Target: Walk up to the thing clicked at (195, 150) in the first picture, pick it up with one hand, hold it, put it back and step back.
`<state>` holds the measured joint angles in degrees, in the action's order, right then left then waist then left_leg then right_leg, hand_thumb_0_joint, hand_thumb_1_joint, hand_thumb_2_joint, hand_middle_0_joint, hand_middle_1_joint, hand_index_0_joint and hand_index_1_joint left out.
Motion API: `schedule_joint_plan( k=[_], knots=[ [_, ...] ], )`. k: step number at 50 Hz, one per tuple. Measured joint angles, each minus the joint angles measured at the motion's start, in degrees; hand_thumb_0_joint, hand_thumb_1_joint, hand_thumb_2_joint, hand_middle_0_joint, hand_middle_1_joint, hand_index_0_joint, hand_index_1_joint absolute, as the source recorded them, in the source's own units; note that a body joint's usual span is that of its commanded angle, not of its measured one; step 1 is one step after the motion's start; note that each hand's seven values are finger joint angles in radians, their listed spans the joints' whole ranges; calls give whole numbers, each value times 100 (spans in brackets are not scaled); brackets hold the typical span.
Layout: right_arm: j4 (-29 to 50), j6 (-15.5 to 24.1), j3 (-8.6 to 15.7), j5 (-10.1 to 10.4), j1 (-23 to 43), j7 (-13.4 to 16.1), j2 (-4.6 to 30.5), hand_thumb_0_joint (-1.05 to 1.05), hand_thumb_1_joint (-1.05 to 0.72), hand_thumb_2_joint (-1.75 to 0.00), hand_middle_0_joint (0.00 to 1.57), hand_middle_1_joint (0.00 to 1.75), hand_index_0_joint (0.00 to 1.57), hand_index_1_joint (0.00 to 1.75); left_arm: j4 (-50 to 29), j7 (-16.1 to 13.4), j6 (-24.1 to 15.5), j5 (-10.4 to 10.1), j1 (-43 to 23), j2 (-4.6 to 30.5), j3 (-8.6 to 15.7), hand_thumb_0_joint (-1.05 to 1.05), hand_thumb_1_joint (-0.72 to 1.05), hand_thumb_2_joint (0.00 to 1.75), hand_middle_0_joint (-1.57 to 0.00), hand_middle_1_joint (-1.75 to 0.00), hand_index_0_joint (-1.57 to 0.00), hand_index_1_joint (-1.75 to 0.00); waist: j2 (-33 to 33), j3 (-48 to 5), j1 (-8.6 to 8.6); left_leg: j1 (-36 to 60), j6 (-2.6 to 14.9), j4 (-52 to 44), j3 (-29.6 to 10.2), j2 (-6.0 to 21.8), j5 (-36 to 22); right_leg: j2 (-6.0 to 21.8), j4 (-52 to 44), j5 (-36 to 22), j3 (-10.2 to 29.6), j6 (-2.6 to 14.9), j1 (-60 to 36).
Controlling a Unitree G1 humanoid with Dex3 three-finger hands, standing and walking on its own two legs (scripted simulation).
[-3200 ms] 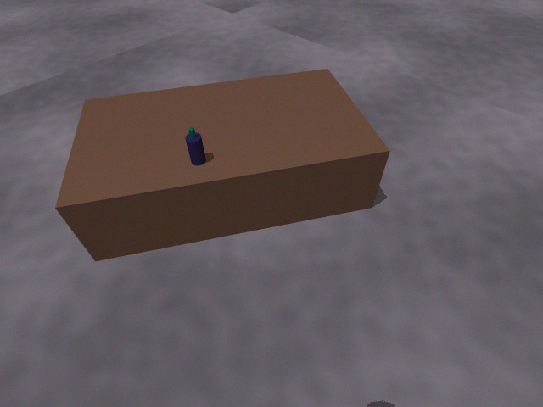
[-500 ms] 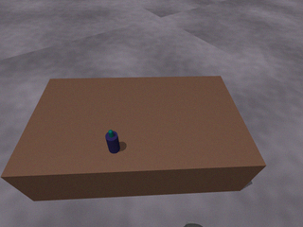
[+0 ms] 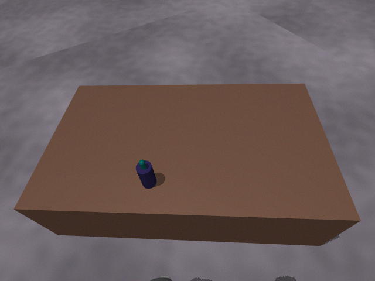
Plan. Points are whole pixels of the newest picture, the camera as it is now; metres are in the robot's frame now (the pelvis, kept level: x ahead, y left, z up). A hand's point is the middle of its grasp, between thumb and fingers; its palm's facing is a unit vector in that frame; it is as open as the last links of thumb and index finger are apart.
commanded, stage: walk up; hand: left
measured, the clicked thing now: (145, 172) +0.55 +0.21 -0.31
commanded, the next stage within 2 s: stand in 1.78 s
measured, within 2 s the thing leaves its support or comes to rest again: neither
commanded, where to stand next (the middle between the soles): +0.09 +0.03 m, yaw -2 degrees
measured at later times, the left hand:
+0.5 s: hand out of the picture +0.05 +0.32 -0.14, palm faces -0.03 -0.92 -0.40, open 7.4 cm
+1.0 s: hand out of the picture +0.11 +0.29 -0.13, palm faces -0.08 -0.92 -0.38, open 7.4 cm
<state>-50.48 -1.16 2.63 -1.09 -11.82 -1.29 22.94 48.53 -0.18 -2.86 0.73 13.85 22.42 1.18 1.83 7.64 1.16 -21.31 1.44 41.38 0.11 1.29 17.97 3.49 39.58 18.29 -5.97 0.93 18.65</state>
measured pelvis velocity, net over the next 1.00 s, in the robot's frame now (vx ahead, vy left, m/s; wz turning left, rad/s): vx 0.02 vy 0.03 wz -0.04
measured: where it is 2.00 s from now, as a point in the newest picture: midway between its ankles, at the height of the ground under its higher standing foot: outside the picture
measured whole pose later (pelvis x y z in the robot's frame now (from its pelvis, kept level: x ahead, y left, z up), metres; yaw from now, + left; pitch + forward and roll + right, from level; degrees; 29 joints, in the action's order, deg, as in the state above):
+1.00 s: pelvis +0.02 +0.03 +0.02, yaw -2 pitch -3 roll +0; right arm -61.6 -0.8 2.0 -0.7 -3.1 -1.9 21.2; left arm 63.2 -0.5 -2.6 1.0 7.0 20.9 -1.0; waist 0.7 3.2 0.1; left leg -9.7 1.6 23.5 3.8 -0.1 11.2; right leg 1.5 23.3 13.0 0.5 -1.5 7.7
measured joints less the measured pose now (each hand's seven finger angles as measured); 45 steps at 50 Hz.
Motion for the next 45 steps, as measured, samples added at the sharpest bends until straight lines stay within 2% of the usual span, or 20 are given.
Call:
schedule_joint_plan(
  k=[3, 6, 8, 9, 11, 12, 15, 18, 22, 25, 28, 45],
  knots=[
    [-46, 21, 32, -65, 133, -9, -70, 0, -91, -90, 20, 30, 20, 30, 66, -41, 93, -10, -186, 99, 2, 1, 90, 90, -20, -30, -21, -30, -358, 50, -8, 151, -64, -212, 144, -222, -106, 258, 417, 195, 106, -70, 194],
    [-35, 38, 9, -62, 215, -52, -46, 0, -91, -90, 20, 30, 20, 30, 224, -80, 151, -42, -258, 62, -18, 1, 90, 90, -20, -30, -21, -30, -328, -11, -28, 83, -4, -88, 133, -138, -49, 16, 617, 867, 263, 1, 224],
    [-30, 17, -13, -66, 261, -48, -62, 1, -90, -90, 20, 30, 20, 30, 346, -66, 147, -42, -246, 75, -18, 1, 90, 90, -20, -30, -21, -30, -324, -97, -67, 63, 14, -100, 116, -103, -59, -104, 561, 1034, 318, 28, 125],
    [-31, 6, -28, -61, 284, -43, -65, 1, -90, -90, 20, 30, 20, 30, 397, -65, 124, -44, -226, 79, -13, 1, 90, 90, -20, -30, -21, -30, -323, -141, -72, 47, 2, -95, 120, -94, -61, -136, 363, 870, 316, 35, 19],
    [-78, -31, -42, -17, 372, -30, -23, 1, -90, -90, 20, 30, 20, 30, 506, -78, 53, -21, -205, 23, -16, 1, 90, 90, -20, -30, -21, -30, -174, -143, -65, 31, -37, -2, 69, -4, -23, -233, -29, 54, 265, -51, -154],
    [-118, -55, -47, 9, 410, -19, -10, 1, -90, -90, 20, 30, 20, 30, 553, -84, 16, 14, -182, -12, -24, 1, 90, 90, -20, -30, -21, -30, -81, -151, -58, 35, -51, 35, 29, 43, -8, -282, -117, -13, 228, -86, -220],
    [-208, -77, -64, 12, 463, -14, -46, 1, -90, -90, 20, 30, 20, 30, 673, -60, -8, 90, -84, -4, -63, 1, 90, 90, -20, -30, -21, -30, -75, -255, 7, 63, -16, 58, 68, -50, 309, -209, -118, 75, 291, -106, -232],
    [-317, 8, -56, 7, 464, -42, -60, 1, -90, -90, 20, 30, 20, 30, 829, -37, 62, 85, -78, 4, -88, 1, 90, 90, -20, -30, -21, -30, -70, -303, -3, 216, 61, -245, 179, -138, -215, -89, -132, 90, 353, -187, -277],
    [-478, 23, -117, -16, 432, -85, -156, 0, -90, -90, 20, 30, 20, 30, 964, -6, 80, 21, -114, 44, -79, 1, 90, 90, -20, -30, -21, -30, -33, -359, 20, 326, 130, -454, 220, -132, -200, -182, -322, 247, 492, -86, -366],
    [-592, -15, -177, -12, 437, -104, -259, 1, -90, -90, 20, 30, 20, 30, 1039, -2, 23, 14, -113, 99, -66, 1, 90, 90, -20, -30, -21, -30, -69, -363, 33, 431, 101, -649, 230, -123, -275, -200, -697, -223, 512, -144, -524],
    [-690, -10, -194, -1, 472, -113, -307, 1, -90, -90, 20, 30, 20, 30, 1142, -10, 6, 14, -122, 95, -87, 1, 90, 90, -20, -30, -21, -30, -77, -371, 24, 527, 90, -833, 245, -124, -344, -197, -905, -286, 527, -258, -626],
    [-1042, 39, -88, 37, 820, -62, -209, 1, -90, -90, 20, 30, 20, 30, 1416, -36, 33, -2, -575, -111, -219, 1, 90, 90, -20, -30, -21, -30, -136, -439, -63, 1082, 41, -1685, 355, -169, -637, -168, -1510, -479, 631, -259, -1023]
  ],
)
